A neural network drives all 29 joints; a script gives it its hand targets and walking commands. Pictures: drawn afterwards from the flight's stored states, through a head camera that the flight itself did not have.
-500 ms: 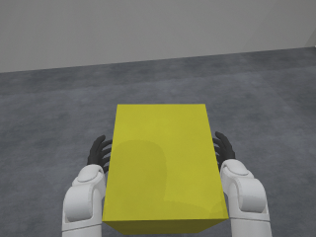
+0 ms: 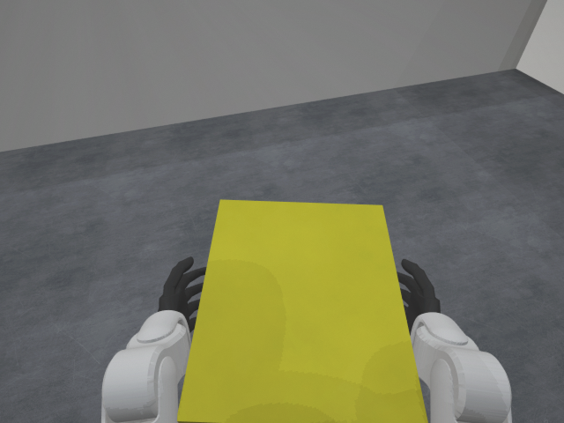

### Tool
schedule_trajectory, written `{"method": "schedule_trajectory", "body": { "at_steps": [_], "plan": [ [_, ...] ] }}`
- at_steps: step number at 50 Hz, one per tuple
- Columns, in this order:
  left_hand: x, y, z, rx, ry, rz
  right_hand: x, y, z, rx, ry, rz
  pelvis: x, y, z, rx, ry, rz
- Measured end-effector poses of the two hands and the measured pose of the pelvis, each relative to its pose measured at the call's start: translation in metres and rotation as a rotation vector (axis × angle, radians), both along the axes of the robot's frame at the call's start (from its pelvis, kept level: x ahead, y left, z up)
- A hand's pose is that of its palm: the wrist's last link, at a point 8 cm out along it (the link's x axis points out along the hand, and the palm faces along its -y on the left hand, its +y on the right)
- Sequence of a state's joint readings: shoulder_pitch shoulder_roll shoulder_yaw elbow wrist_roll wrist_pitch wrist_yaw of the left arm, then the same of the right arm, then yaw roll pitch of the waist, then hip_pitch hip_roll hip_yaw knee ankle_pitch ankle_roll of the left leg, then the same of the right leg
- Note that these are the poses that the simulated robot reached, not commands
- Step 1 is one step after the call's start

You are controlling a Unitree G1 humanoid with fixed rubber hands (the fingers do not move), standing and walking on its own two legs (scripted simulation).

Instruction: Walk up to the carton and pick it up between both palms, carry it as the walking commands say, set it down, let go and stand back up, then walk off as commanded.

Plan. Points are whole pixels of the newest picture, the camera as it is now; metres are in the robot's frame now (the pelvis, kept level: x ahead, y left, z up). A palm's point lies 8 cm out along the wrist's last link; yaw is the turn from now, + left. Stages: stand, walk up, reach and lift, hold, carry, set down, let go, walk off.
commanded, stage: carry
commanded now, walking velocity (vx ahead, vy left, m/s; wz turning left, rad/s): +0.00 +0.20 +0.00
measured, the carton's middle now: (295, 336) +0.25 +0.00 +0.01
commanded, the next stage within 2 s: none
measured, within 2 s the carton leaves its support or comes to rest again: neither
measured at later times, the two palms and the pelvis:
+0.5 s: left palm (76, 362) +0.19 +0.25 +0.08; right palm (345, 373) +0.17 -0.05 +0.08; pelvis -0.05 +0.11 +0.00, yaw -2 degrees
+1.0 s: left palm out of the picture +0.15 +0.37 +0.09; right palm (235, 421) +0.13 +0.07 +0.08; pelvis -0.09 +0.23 +0.00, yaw -3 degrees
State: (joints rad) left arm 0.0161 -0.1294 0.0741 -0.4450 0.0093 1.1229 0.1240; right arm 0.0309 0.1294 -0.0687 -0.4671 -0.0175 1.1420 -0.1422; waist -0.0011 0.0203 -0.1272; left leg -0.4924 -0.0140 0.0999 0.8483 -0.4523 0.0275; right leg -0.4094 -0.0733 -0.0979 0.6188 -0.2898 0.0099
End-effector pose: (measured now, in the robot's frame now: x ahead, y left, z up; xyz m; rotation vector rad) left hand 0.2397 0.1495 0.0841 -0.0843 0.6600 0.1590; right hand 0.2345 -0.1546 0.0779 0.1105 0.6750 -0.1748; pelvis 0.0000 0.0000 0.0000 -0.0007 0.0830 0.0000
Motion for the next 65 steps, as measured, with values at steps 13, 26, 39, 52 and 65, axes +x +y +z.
{"method": "schedule_trajectory", "body": {
  "at_steps": [13,26,39,52,65],
  "plan": [
    [-0.033,0.073,-0.001,-0.035,-0.007,0.018,-0.029,0.072,0.009,-0.033,-0.008,0.013,-0.025,0.067,0.003,-0.006,-0.004,-0.020],
    [-0.053,0.107,0.000,-0.006,0.011,-0.024,-0.062,0.107,0.002,-0.002,0.009,-0.033,-0.050,0.114,0.005,0.005,-0.006,-0.040],
    [-0.075,0.190,-0.003,-0.036,-0.002,-0.013,-0.080,0.189,0.008,-0.035,-0.004,-0.021,-0.071,0.191,0.003,-0.017,-0.003,-0.044],
    [-0.095,0.230,0.005,-0.001,0.003,-0.040,-0.110,0.230,0.005,0.002,0.001,-0.052,-0.093,0.242,0.007,0.006,-0.006,-0.060],
    [-0.114,0.322,-0.003,-0.034,0.002,-0.024,-0.123,0.321,0.008,-0.036,0.000,-0.033,-0.114,0.326,0.004,-0.015,-0.002,-0.053]
  ]
}}
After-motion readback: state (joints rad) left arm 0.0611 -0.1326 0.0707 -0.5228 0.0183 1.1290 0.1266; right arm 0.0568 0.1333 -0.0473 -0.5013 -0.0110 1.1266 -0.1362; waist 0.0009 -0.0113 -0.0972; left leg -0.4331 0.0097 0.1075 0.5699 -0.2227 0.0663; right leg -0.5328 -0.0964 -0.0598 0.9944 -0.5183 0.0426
